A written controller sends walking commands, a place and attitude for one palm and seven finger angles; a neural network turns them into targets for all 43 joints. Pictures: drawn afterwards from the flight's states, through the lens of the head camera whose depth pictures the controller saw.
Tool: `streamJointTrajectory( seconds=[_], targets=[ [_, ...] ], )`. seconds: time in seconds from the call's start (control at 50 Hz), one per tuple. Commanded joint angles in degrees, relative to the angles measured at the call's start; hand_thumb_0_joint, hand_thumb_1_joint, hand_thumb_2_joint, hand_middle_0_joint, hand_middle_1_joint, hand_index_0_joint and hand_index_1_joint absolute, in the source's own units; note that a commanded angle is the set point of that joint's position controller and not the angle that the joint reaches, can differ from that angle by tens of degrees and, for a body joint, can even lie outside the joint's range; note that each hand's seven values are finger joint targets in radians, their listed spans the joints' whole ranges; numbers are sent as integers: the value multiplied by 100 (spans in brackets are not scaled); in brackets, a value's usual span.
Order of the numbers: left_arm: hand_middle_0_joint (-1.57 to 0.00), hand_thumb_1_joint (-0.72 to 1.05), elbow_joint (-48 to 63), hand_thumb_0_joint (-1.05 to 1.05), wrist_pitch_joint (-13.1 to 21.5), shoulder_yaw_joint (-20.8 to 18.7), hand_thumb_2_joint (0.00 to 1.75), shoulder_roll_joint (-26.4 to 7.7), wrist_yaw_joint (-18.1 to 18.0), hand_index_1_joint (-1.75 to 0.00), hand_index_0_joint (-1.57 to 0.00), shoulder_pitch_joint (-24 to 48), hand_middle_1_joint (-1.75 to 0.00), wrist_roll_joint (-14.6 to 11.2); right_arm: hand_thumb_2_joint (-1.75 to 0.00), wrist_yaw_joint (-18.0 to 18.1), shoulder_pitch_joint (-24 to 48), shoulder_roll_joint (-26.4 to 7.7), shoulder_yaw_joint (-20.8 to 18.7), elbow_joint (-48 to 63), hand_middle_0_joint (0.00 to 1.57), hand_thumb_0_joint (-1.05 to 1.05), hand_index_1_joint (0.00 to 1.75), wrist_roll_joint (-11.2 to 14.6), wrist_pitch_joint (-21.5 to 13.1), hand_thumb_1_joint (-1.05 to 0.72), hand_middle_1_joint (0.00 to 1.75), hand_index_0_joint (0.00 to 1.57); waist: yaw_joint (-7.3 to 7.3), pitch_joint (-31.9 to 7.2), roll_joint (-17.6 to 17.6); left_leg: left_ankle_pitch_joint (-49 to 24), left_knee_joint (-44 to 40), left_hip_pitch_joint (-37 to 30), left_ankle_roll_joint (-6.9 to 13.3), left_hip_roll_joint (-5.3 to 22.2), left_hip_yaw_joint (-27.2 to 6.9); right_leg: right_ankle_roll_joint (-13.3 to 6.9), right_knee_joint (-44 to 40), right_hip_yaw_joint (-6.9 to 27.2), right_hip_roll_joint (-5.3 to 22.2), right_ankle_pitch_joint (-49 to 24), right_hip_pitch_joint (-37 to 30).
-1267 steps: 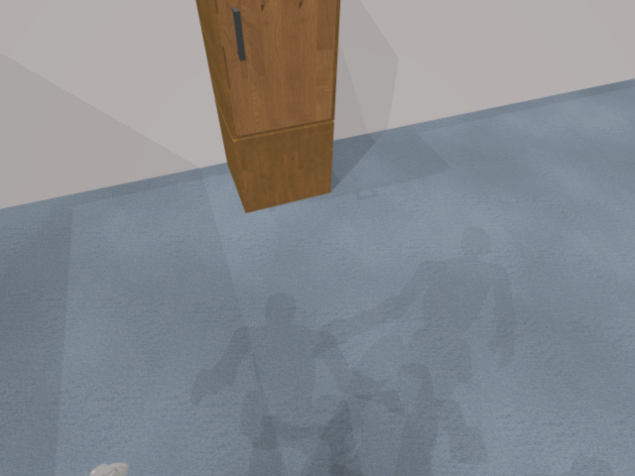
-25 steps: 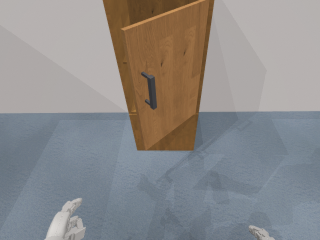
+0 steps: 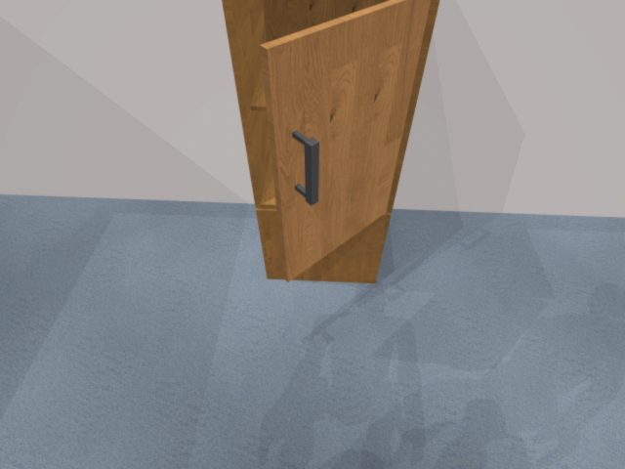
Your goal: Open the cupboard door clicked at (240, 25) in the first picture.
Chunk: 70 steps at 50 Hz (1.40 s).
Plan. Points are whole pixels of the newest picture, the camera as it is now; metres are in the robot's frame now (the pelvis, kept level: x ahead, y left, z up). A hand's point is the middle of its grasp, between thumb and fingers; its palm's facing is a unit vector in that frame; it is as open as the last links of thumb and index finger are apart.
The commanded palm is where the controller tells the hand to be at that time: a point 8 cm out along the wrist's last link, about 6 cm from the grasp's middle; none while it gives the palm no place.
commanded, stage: let the arm hang, fingers relaxed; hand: left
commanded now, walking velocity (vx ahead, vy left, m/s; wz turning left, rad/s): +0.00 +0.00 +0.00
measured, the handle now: (305, 168) +0.61 +0.06 +0.02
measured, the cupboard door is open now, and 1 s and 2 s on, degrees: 44 44 44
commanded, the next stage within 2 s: look to check the result in 0.42 s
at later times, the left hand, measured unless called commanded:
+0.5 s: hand out of the picture -0.01 +0.17 -0.18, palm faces +0.04 -0.98 -0.17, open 7.3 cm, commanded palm none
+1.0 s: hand out of the picture +0.01 +0.17 -0.18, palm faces +0.04 -0.98 -0.18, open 7.3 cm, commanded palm none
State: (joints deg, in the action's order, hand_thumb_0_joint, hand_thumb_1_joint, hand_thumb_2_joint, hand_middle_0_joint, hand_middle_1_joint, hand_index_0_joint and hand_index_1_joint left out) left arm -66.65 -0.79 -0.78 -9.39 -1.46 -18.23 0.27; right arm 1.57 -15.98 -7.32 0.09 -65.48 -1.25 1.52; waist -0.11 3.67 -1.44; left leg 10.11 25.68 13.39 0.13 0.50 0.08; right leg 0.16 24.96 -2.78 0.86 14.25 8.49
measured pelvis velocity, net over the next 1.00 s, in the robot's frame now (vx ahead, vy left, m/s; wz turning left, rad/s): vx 0.01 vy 0.00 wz -0.01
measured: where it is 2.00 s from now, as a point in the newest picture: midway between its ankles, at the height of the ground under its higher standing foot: outside the picture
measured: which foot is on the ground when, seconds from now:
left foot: down 0.00-1.00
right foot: down 0.00-1.00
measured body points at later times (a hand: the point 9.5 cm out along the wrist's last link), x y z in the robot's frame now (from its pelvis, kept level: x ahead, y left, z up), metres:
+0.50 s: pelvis +0.00 +0.00 +0.00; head +0.01 +0.00 +0.45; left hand -0.01 +0.22 -0.16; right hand -0.01 -0.21 -0.16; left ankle +0.04 +0.12 -0.74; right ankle -0.01 -0.12 -0.74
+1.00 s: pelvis +0.01 +0.00 +0.00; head +0.03 +0.00 +0.45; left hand +0.01 +0.22 -0.16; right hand +0.01 -0.22 -0.16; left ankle +0.04 +0.12 -0.74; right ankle -0.01 -0.12 -0.74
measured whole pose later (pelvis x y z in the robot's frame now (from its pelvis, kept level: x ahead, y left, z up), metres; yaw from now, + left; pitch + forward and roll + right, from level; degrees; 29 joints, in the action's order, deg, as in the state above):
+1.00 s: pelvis +0.01 +0.00 +0.00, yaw +0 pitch -2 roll +0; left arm -66.1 0.5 -0.7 -8.1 -1.7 -15.7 0.4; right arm 1.7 -13.9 -8.4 -0.4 -66.2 -1.2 0.4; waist 0.0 3.1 -0.1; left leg 10.6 24.1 11.6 0.2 0.1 0.7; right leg 0.4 24.0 -2.3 1.2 14.9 7.2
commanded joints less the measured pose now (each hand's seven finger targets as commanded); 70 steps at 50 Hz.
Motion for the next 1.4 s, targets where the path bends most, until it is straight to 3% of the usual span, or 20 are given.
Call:
streamJointTrajectory(
  seconds=[0.0, 0.1, 0.22, 0.44, 0.5, 0.64, 1.08, 1.12, 1.2, 1.26, 1.32, 1.38],
  targets=[
    [-20, 90, 170, 0, 83, -90, 90, -470, -41, -30, -20, -248, -30, 30, -90, 33, -321, -584, -101, 141, 20, 0, 30, -11, -98, -90, 30, 20, 39, 234, 204, 438, -657, 62, 142, 408, -455, -199, -612, 405, 437, 379, 530],
    [-20, 90, 175, 0, 78, -114, 90, -402, -52, -30, -20, -300, -30, 48, -90, 27, -353, -504, -113, 118, 20, 0, 30, -21, -105, -90, 30, 20, 22, 356, 87, 681, -743, 200, 148, 391, -474, -181, -553, 378, 428, 453, 617],
    [-20, 90, 201, 0, 94, -137, 90, -350, -55, -30, -20, -325, -30, 56, -90, 32, -392, -490, -128, 153, 20, 0, 30, -24, -137, -90, 30, 20, 25, 231, -52, 696, -790, 228, 155, 385, -524, -177, -468, 391, 409, 311, 528],
    [-20, 90, 219, 0, 153, -140, 90, -388, -61, -30, -20, -279, -30, 43, -90, 37, -380, -506, -125, 151, 20, 0, 30, 8, -166, -90, 30, 20, 39, 115, 161, -20, -578, -72, 147, 384, -386, -186, -547, 423, 468, -34, 466],
    [-20, 90, 198, 0, 149, -131, 90, -392, -62, -30, -20, -247, -30, 35, -90, 37, -353, -515, -114, 122, 20, 0, 30, 1, -177, -90, 30, 20, 44, 51, 67, -148, -583, -128, 142, 401, -404, -173, -524, 419, 485, -132, 407],
    [-20, 90, 178, 0, 158, -125, 90, -453, -63, -30, -20, -228, -30, 35, -90, 33, -288, -559, -118, 104, 20, 0, 30, 19, -163, -90, 30, 20, 32, 152, 221, -173, -565, -162, 135, 397, -358, -177, -617, 422, 488, -89, 414],
    [-20, 90, 174, 0, 188, -118, 90, -575, -52, -30, -20, -60, -30, 24, -90, 41, -52, -704, -120, 60, 20, 0, 30, 11, -201, -90, 30, 20, 29, 36, 136, -518, -602, -331, 117, 426, -371, -180, -709, 443, 531, -402, 179],
    [-20, 90, 195, 0, 133, -135, 90, -508, -54, -30, -20, -68, -30, 29, -90, 64, -109, -612, -130, 50, 20, 0, 30, 8, -163, -90, 30, 20, 41, 108, 107, -523, -475, -378, 98, 473, -269, -184, -637, 534, 513, -523, 338],
    [-20, 90, 429, 0, 10, -316, 90, -692, -9, -30, -20, 87, -30, 54, -90, 106, -87, -784, -281, 251, 20, 0, 30, 3, -72, -90, 30, 20, 73, 100, 160, -167, -127, -304, 87, 583, -49, -256, -326, 741, 493, -563, 665],
    [-20, 90, 684, 0, -81, -414, 90, -752, 44, -30, -20, 217, -30, 84, -90, 125, 6, -941, -392, 492, 20, 0, 30, -9, -38, -90, 30, 20, 76, 169, -56, 269, -198, -202, 172, 784, -148, -259, 9, 800, 336, -323, 1024],
    [-20, 90, 914, 0, -116, -460, 90, -695, 99, -30, -20, 253, -30, 111, -90, 141, 45, -1156, -494, 718, 20, 0, 30, -23, -56, -90, 30, 20, 55, -4, -377, 617, -491, -193, 370, 1193, -462, -188, 625, 670, 44, -164, 1214],
    [-20, 90, 1074, 0, -160, -486, 90, -583, 159, -30, -20, 186, -30, 122, -90, 132, 178, -1367, -572, 940, 20, 0, 30, -43, -92, -90, 30, 20, -32, -188, -949, 712, -863, 115, 748, 1826, -773, -95, 1793, 265, -114, 810, 1122]
  ],
)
